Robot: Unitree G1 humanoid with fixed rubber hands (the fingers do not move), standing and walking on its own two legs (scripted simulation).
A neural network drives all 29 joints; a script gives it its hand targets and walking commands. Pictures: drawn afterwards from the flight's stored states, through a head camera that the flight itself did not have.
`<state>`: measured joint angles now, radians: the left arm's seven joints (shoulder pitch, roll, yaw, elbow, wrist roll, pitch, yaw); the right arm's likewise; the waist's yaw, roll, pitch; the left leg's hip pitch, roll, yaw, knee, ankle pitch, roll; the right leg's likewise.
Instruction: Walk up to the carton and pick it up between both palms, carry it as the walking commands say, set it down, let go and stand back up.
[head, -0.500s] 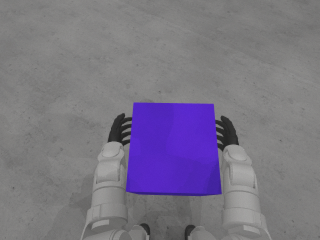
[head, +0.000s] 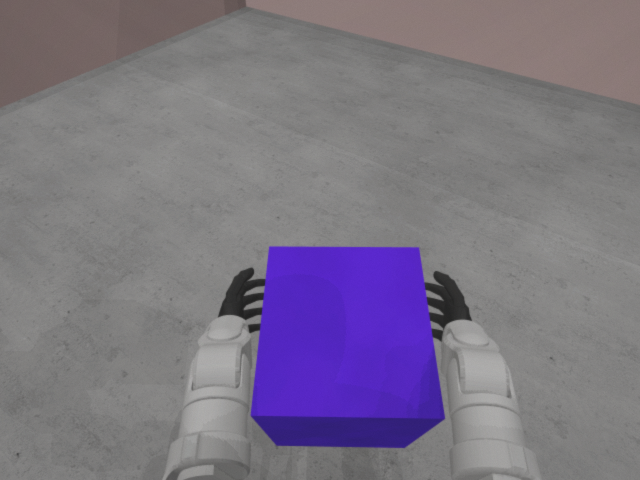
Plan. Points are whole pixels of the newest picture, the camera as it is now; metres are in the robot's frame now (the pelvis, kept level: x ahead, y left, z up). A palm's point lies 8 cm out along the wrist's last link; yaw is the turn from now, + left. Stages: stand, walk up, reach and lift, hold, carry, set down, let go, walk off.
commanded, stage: reach and lift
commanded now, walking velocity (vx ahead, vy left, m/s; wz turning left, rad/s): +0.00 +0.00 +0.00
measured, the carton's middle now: (341, 354) +0.32 +0.00 -0.05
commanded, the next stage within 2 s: hold in 1.24 s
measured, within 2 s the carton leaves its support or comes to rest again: neither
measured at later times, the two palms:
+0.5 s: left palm (230, 319) +0.31 +0.14 +0.06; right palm (469, 327) +0.30 -0.15 +0.06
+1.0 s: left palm (226, 322) +0.31 +0.14 +0.06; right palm (464, 325) +0.31 -0.15 +0.06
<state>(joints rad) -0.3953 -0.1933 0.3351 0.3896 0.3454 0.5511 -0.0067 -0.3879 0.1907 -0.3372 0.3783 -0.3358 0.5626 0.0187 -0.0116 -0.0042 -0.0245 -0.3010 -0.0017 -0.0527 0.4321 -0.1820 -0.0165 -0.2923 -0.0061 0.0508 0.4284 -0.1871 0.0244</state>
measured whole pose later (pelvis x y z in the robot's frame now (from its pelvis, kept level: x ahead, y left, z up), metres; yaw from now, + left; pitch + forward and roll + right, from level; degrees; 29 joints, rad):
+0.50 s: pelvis +0.00 +0.00 +0.01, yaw +0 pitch -7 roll +0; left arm -0.38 -0.19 0.29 0.31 0.34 0.73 -0.01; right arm -0.37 0.18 -0.29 0.29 -0.33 0.74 0.01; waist -0.01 0.00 0.04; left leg -0.06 0.00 -0.05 0.35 -0.16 -0.02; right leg -0.06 0.00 0.05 0.35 -0.17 0.02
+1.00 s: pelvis +0.01 +0.00 +0.01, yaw +0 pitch -7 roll +0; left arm -0.32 -0.17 0.23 0.25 0.31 0.75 0.00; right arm -0.32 0.17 -0.23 0.25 -0.32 0.75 0.01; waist 0.00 0.00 0.05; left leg -0.03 0.01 -0.05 0.32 -0.16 -0.02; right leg -0.02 0.00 0.05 0.32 -0.17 0.02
